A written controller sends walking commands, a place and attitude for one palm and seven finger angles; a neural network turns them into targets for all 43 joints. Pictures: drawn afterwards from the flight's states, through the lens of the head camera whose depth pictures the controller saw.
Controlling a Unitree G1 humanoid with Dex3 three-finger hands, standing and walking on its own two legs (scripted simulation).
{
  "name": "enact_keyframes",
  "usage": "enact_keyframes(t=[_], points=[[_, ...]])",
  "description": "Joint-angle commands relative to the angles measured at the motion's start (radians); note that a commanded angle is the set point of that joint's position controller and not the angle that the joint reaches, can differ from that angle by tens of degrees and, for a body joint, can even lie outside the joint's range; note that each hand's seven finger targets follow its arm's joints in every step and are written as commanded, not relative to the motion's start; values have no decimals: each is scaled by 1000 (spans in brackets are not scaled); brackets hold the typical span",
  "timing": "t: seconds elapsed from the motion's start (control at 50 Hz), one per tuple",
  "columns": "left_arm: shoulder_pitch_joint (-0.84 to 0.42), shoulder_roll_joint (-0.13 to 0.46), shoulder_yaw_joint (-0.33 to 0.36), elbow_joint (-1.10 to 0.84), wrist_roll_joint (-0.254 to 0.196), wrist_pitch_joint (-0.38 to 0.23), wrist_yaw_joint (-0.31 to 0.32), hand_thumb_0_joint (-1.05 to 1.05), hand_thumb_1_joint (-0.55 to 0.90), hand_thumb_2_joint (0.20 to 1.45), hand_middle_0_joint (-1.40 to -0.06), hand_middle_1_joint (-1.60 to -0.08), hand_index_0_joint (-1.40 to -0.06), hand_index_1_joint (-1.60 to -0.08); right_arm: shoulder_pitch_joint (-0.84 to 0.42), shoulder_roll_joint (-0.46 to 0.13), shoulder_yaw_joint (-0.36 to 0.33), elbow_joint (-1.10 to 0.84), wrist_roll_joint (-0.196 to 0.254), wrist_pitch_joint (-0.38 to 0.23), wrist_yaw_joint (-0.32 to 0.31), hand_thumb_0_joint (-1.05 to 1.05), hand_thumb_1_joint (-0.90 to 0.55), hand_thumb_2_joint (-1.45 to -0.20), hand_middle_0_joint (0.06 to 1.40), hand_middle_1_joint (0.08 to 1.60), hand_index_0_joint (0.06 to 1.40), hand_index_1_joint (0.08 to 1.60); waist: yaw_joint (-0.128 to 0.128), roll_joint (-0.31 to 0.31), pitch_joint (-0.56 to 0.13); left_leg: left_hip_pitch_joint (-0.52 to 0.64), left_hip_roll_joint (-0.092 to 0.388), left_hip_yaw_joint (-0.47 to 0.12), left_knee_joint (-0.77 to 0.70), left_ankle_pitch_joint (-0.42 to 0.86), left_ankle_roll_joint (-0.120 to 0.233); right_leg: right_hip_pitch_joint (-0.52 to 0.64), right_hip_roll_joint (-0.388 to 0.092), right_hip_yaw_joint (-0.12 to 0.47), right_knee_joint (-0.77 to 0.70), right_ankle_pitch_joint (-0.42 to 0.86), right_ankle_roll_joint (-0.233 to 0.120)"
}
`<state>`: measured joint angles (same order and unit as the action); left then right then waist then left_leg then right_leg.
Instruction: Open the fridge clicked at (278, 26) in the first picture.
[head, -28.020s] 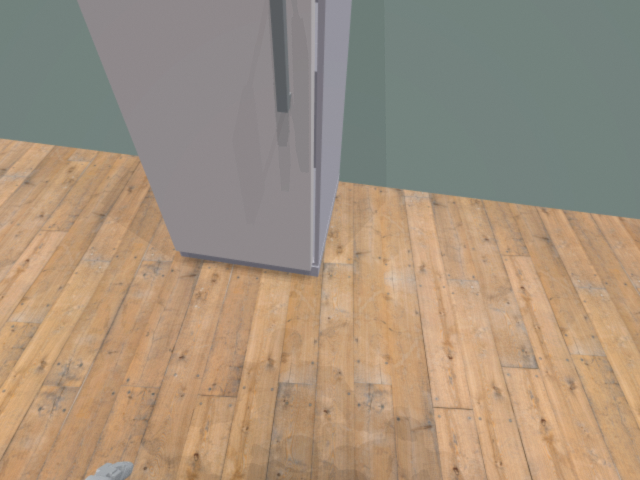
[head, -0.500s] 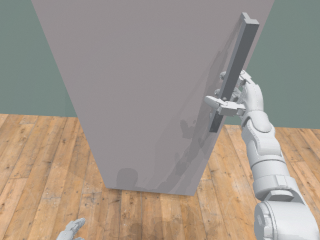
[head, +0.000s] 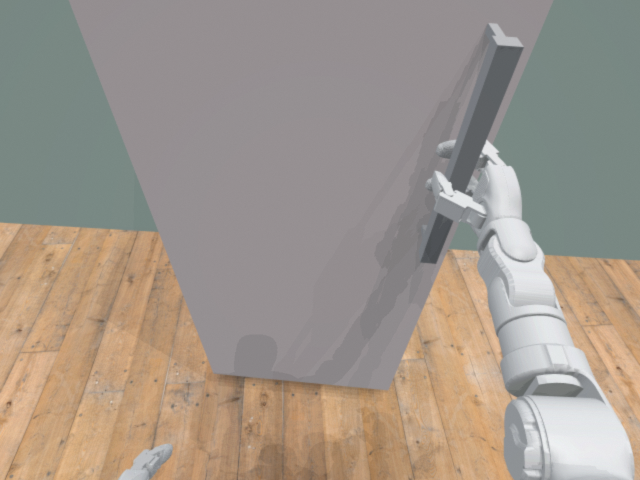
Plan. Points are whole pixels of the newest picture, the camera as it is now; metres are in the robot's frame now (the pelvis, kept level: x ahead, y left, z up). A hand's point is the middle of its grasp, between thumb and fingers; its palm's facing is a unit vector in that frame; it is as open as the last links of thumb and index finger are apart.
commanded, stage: grip the handle and tug to test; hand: right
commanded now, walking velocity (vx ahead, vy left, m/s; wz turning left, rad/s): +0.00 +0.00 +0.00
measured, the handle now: (454, 164) +0.49 -0.12 +0.17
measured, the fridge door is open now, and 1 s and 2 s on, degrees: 2 14 41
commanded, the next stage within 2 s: pull the door a little, standing still in 0.48 s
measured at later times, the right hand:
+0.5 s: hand (445, 208) +0.41 -0.10 +0.17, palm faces -0.06 +1.00 +0.01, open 6.2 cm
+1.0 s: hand (437, 251) +0.34 -0.09 +0.16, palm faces -0.09 +1.00 -0.02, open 6.4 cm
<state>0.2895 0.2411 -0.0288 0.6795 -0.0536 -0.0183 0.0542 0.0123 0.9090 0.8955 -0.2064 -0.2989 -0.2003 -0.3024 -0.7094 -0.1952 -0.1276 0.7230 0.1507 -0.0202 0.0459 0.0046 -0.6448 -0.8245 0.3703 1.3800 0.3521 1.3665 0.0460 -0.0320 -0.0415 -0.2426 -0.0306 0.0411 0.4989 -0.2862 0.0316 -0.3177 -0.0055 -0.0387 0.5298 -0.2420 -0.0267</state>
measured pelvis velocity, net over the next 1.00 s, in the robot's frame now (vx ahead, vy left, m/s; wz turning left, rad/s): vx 0.02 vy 0.01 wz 0.02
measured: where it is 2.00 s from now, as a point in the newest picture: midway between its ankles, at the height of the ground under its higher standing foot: outside the picture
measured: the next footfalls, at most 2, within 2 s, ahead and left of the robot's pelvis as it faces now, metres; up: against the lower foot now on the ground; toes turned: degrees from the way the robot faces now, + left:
left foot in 1.88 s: +0.04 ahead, +0.25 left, +0.00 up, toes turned -17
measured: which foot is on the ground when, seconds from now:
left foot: down 0.00-1.00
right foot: down 0.00-1.00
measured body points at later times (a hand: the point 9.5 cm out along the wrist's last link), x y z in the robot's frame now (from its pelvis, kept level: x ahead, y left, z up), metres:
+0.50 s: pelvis +0.01 +0.00 +0.00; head -0.01 +0.01 +0.45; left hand +0.14 +0.25 -0.10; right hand +0.40 -0.16 +0.17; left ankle -0.02 +0.10 -0.74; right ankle +0.02 -0.10 -0.74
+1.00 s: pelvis +0.02 +0.01 +0.00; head -0.02 +0.03 +0.45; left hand +0.18 +0.24 -0.08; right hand +0.33 -0.14 +0.17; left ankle -0.02 +0.10 -0.74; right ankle +0.02 -0.10 -0.74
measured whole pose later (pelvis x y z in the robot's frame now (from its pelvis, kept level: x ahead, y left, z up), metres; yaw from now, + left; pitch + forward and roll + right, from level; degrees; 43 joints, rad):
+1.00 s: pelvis +0.02 +0.01 +0.00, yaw +1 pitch -2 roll +0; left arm 0.21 0.23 -0.05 0.56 -0.05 0.06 0.04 0.01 0.91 0.90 -0.21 -0.30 -0.20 -0.30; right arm -0.15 -0.13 -0.02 -0.03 0.17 0.20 0.02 -0.01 -0.65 -0.72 0.36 1.38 0.31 1.35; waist 0.01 -0.05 -0.06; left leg -0.12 -0.04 0.02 0.44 -0.29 0.04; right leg -0.18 -0.01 -0.05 0.46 -0.25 -0.01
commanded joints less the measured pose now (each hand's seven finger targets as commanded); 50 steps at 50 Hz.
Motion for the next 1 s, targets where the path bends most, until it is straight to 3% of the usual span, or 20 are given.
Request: enact_keyframes(t=[0.0,0.02,0.06,0.1,0.18,0.26,0.3,0.36,0.4,0.44,0.56,0.58,0.6,0.72,0.76,0.86,0.92,0.94,0.96,0.98], points=[[-49,133,44,-133,-3,-46,6,0,900,900,-200,-300,-200,-300,-475,-203,-78,-227,18,-75,-2,0,-900,-900,450,1400,450,1400,-9,79,-278,20,1,-23,-76,290,-9,185,6,44,-44,199,-24],[-51,130,42,-139,-3,-47,5,0,900,900,-200,-300,-200,-300,-480,-177,-58,-248,20,-74,2,0,-900,-900,450,1400,450,1400,-10,52,-288,23,2,-24,-74,300,-8,193,9,40,-44,209,-25],[-44,135,47,-139,0,-45,6,0,900,900,-200,-300,-200,-300,-437,-212,-89,-255,19,-75,1,0,-900,-900,450,1400,450,1400,-21,86,-308,56,3,-21,-73,310,-7,190,7,40,-43,224,-25],[-61,128,44,-150,-5,-46,4,0,900,900,-200,-300,-200,-300,-414,-178,-67,-282,25,-69,7,0,-900,-900,450,1400,450,1400,-22,49,-301,46,2,-23,-75,327,-8,201,8,33,-45,231,-24],[-72,126,48,-166,-5,-44,0,0,900,900,-200,-300,-200,-300,-331,-175,-76,-344,28,-57,5,0,-900,-900,450,1400,450,1400,-40,47,-310,69,0,-22,-74,357,-6,214,6,27,-48,262,-25],[-85,132,45,-175,-5,-34,3,0,900,900,-200,-300,-200,-300,-268,-193,-90,-373,35,-28,7,0,-900,-900,450,1400,450,1400,-42,118,-272,95,3,-22,-88,356,-13,186,4,21,-60,242,-27],[-99,126,40,-178,-8,-27,7,0,900,900,-200,-300,-200,-300,-297,-196,-84,-400,31,-11,6,0,-900,-900,450,1400,450,1400,-33,84,-246,79,5,-28,-96,337,-14,185,6,19,-68,217,-27],[-108,124,41,-188,-5,-21,7,0,900,900,-200,-300,-200,-300,-233,-202,-98,-437,27,10,-2,0,-900,-900,450,1400,450,1400,-50,68,-266,99,7,-25,-94,350,-10,202,5,17,-66,245,-26],[-125,115,38,-196,-7,-18,6,0,900,900,-200,-300,-200,-300,-217,-158,-62,-474,27,24,0,0,-900,-900,450,1400,450,1400,-47,45,-264,91,6,-23,-92,369,-10,218,6,17,-67,261,-23],[-128,115,39,-200,-5,-15,5,0,900,900,-200,-300,-200,-300,-193,-177,-82,-519,27,34,-5,0,-900,-900,450,1400,450,1400,-55,40,-283,105,5,-22,-89,385,-6,233,6,18,-66,283,-21],[-147,117,29,-195,-2,7,19,0,900,900,-200,-300,-200,-300,-211,-215,-102,-500,28,76,-15,0,-900,-900,450,1400,450,1400,-38,105,-218,97,12,-29,-115,341,-17,202,5,18,-78,222,-25],[-162,108,23,-201,-3,6,18,0,900,900,-200,-300,-200,-300,-245,-131,-26,-522,28,80,-12,0,-900,-900,450,1400,450,1400,-22,72,-209,75,13,-29,-114,336,-18,213,9,19,-77,218,-26],[-166,100,26,-205,-5,-1,14,0,900,900,-200,-300,-200,-300,-227,-73,9,-536,34,85,-13,0,-900,-900,450,1400,450,1400,-27,43,-220,60,9,-25,-114,327,-15,233,10,22,-71,220,-23],[-177,102,29,-226,2,-3,0,0,900,900,-200,-300,-200,-300,-79,-73,14,-652,25,90,-19,0,-900,-900,450,1400,450,1400,-56,52,-294,122,10,-15,-88,414,-6,266,8,28,-69,312,-19],[-189,106,29,-236,0,2,-4,0,900,900,-200,-300,-200,-300,27,-73,13,-665,30,101,-11,0,-900,-900,450,1400,450,1400,-68,103,-267,140,13,-13,-93,428,-10,247,5,23,-72,314,-21],[-237,94,22,-282,1,12,-14,0,900,900,-200,-300,-200,-300,252,-68,24,-866,36,134,3,0,-900,-900,450,1400,450,1400,-95,83,-251,175,20,-14,-88,466,-12,242,4,13,-82,327,-18],[-258,82,14,-303,0,23,-20,0,900,900,-200,-300,-200,-300,361,-40,50,-996,40,173,0,0,-900,-900,450,1400,450,1400,-93,71,-208,156,17,-11,-92,451,-13,239,3,15,-87,311,-16],[-266,83,13,-305,2,26,-20,0,900,900,-200,-300,-200,-300,358,-62,38,-1047,37,185,-5,0,-900,-900,450,1400,450,1400,-90,72,-215,155,19,-14,-96,451,-16,245,3,13,-88,306,-18],[-233,86,0,-321,16,26,10,0,900,900,-200,-300,-200,-300,74,-244,0,-1184,-36,47,-66,0,-900,-900,450,1400,450,1400,-39,24,-20,-8,82,-102,-195,405,-63,210,-17,25,-49,230,-36],[-253,81,13,-263,35,35,13,0,900,900,-200,-300,-200,-300,238,-135,50,-1052,-48,5,-85,0,-900,-900,450,1400,450,1400,-44,99,-59,-37,94,-102,-218,366,-80,240,-27,41,-17,221,-41]])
